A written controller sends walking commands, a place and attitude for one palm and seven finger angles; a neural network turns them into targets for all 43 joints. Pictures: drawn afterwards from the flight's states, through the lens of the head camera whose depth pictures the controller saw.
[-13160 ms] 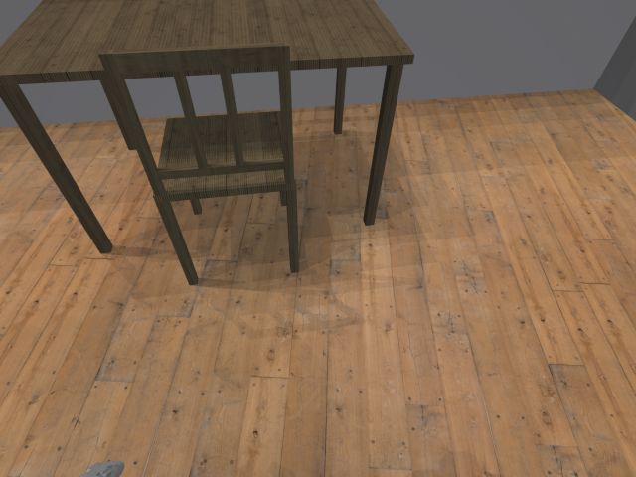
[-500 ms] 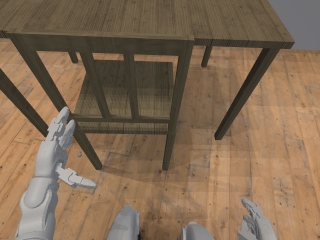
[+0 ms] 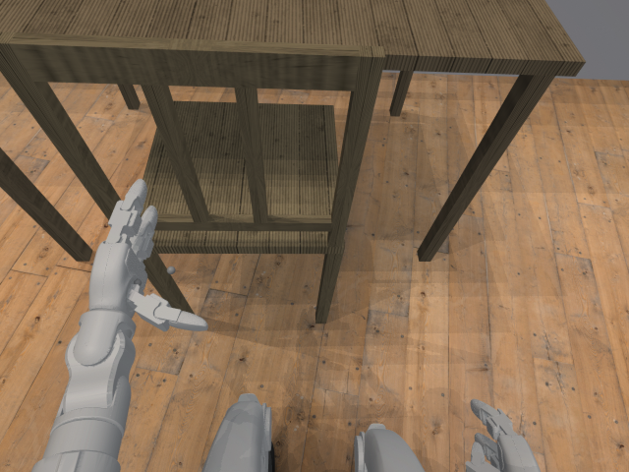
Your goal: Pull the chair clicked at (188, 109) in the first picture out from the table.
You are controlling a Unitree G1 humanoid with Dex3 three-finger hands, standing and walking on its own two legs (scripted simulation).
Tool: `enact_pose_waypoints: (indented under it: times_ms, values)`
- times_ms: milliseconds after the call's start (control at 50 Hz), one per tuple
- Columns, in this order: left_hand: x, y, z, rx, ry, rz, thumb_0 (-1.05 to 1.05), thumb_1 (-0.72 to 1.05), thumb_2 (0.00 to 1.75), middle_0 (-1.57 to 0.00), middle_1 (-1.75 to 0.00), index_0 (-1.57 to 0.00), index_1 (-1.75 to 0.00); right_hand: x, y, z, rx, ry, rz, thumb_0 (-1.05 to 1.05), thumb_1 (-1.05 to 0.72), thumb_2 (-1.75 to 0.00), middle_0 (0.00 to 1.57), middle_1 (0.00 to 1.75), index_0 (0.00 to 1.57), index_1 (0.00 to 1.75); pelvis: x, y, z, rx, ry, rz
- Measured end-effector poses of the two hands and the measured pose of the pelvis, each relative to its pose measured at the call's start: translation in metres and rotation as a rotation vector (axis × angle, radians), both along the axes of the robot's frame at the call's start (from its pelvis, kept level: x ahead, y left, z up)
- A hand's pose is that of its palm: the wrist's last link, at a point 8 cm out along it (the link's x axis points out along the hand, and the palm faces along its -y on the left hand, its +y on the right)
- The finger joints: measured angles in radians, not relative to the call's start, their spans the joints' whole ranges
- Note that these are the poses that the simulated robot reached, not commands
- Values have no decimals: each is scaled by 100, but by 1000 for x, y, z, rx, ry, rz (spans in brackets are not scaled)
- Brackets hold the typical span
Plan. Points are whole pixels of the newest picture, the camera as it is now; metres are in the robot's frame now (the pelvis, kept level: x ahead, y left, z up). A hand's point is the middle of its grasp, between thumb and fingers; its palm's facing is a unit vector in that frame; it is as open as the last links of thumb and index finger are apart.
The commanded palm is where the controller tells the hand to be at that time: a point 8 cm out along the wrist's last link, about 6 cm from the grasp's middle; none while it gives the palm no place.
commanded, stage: aim the fingers beside a spindle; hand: left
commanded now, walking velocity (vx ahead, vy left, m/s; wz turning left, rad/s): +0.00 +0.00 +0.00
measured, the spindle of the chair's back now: (182, 163) +0.52 +0.21 +0.03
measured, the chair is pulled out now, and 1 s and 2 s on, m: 0.00 0.00 0.00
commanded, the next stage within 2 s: push the fingers through the gap in 0.82 s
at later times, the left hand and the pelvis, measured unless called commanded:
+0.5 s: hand (186, 259) +0.37 +0.18 +0.02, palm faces +0.05 -1.00 -0.05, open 16.9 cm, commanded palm +0.35 +0.23 +0.02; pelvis +0.00 -0.01 -0.01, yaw -1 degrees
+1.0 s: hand (186, 261) +0.37 +0.18 +0.02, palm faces +0.05 -1.00 -0.06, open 16.9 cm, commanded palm +0.36 +0.23 +0.02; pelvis +0.00 -0.01 -0.01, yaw +0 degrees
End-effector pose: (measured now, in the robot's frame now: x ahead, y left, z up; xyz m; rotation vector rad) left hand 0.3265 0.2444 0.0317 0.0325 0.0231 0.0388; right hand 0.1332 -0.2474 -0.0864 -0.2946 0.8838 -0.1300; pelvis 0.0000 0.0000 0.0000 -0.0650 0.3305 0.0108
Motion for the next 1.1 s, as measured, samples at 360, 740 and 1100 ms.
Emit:
enact_pose_waypoints:
  times_ms: [360, 740, 1100]
  values:
    - [30, -7, -12, 11, -11, 7, -1, -50, 30, -6, -8, -7, -8, -23, -10, -20, -2, 91, -33, 1, -91, -90, 20, 30, 20, 30, -5, -5, -12, 0, 32, -8]
    - [21, -14, -9, 26, -16, 9, -1, -50, 30, -6, -8, -7, -8, -19, -18, -21, 13, 97, -41, 1, -91, -90, 20, 30, 20, 30, -1, -12, -10, 12, 31, -11]
    - [29, -12, -11, 23, -14, 14, -1, -50, 30, -6, -8, -7, -8, -8, -19, -24, 4, 78, -20, 0, -91, -90, 20, 30, 20, 30, -2, -15, -14, 9, 37, -6]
